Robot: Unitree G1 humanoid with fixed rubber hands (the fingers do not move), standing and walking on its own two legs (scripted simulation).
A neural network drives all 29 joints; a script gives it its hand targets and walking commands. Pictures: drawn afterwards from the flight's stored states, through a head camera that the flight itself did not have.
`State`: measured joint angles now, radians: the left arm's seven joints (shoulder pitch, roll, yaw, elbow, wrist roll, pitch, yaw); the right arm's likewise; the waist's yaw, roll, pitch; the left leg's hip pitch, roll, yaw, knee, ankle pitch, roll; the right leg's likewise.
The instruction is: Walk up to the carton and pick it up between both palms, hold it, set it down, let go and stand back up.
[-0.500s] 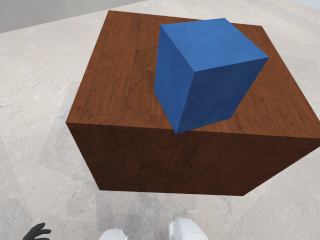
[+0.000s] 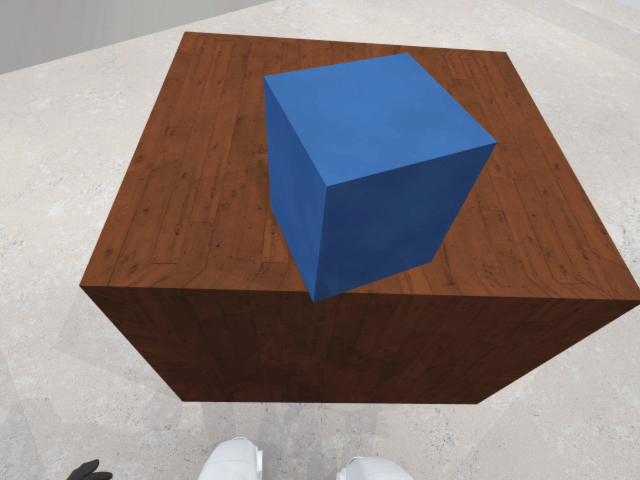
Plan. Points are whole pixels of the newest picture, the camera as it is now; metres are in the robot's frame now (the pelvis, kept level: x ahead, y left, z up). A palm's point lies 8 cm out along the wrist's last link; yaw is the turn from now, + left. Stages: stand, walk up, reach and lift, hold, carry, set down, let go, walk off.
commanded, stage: walk up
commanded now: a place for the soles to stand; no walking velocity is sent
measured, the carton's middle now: (359, 181) +0.48 -0.04 +0.07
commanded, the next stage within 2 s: none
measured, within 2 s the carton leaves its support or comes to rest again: neither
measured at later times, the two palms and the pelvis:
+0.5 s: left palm out of the picture +0.09 +0.26 -0.11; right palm out of the picture +0.04 -0.38 -0.12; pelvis +0.01 -0.04 -0.01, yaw -3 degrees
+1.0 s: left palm out of the picture +0.12 +0.28 -0.13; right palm out of the picture +0.04 -0.36 -0.10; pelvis +0.02 -0.03 -0.01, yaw -3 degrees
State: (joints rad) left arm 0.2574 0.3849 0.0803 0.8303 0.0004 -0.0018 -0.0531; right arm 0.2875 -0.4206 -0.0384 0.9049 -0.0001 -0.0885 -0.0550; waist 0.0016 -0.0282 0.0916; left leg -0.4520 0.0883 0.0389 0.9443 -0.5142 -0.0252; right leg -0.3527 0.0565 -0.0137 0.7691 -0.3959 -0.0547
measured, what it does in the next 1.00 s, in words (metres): steps on the spot: left foot, then right foot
